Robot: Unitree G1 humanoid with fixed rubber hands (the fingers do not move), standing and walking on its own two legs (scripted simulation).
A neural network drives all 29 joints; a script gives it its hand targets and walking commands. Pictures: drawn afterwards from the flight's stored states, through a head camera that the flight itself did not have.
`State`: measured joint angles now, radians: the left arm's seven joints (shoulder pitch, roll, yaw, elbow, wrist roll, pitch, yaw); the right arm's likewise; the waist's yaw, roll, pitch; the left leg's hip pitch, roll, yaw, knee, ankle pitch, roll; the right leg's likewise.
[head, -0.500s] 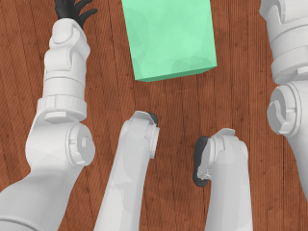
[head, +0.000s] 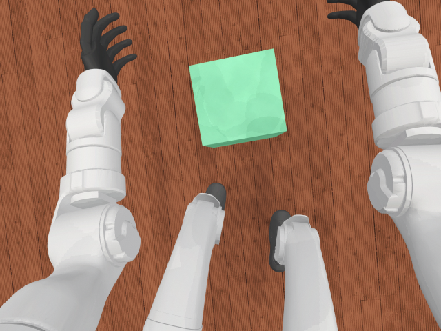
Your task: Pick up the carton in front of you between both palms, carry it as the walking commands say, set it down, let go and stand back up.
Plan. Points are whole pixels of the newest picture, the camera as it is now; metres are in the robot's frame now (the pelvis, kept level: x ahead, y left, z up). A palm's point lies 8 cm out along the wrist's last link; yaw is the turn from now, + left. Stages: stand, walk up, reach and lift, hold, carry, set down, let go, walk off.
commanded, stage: let go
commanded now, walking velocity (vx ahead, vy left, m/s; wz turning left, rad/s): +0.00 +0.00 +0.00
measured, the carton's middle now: (238, 106) +0.49 +0.09 -0.48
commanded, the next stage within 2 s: stand in 1.50 s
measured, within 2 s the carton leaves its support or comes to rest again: neither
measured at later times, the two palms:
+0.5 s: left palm (39, 135) +0.34 +0.28 +0.02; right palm (434, 117) +0.43 -0.14 +0.01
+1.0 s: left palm (10, 246) +0.25 +0.23 +0.10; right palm out of the picture +0.30 -0.23 +0.09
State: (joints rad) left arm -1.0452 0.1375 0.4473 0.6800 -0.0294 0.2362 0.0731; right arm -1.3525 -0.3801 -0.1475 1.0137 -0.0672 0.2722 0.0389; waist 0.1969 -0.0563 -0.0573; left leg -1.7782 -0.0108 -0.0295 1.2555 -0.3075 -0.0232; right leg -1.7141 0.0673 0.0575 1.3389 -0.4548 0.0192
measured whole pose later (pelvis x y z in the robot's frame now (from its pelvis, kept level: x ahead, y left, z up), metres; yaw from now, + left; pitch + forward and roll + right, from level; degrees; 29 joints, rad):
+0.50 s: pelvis +0.05 +0.02 +0.12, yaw +0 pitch +29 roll -1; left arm -0.33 0.19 0.18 0.52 0.03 0.11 -0.13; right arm -0.49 -0.11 -0.21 0.58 -0.13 0.14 -0.10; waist 0.12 0.01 -0.02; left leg -1.07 -0.02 -0.02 0.80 -0.24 0.02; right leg -0.99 0.04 0.08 0.82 -0.35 0.04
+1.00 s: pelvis +0.10 -0.01 +0.17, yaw +2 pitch +4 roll +1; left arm 0.22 0.21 0.03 0.42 -0.02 0.04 -0.08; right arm 0.15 -0.19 -0.06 0.49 -0.03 0.04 0.01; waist 0.03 0.00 0.04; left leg -0.30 -0.02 -0.05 0.44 -0.21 -0.02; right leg -0.21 0.02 0.05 0.47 -0.32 -0.02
